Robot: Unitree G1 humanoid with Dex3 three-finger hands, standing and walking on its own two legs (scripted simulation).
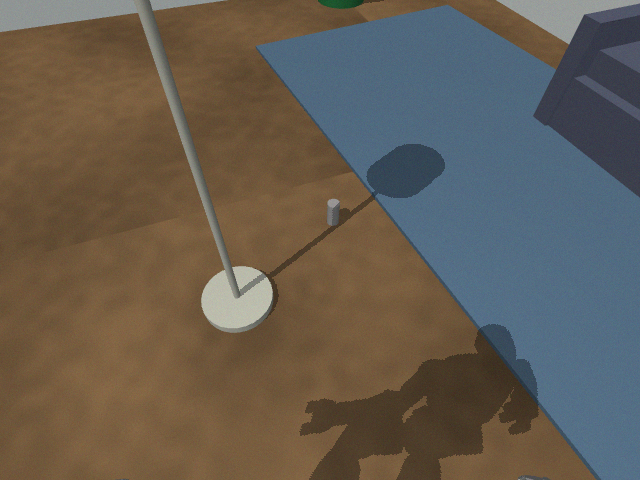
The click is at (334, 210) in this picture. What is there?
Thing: squat round
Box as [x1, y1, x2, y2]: [327, 199, 339, 225]
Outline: 330,199 327,202 327,222 330,225 334,225 338,222 339,202 336,199
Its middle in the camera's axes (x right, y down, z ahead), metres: +0.05 -0.11 +1.61
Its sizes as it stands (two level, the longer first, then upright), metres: 0.051 0.051 0.113
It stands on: the floor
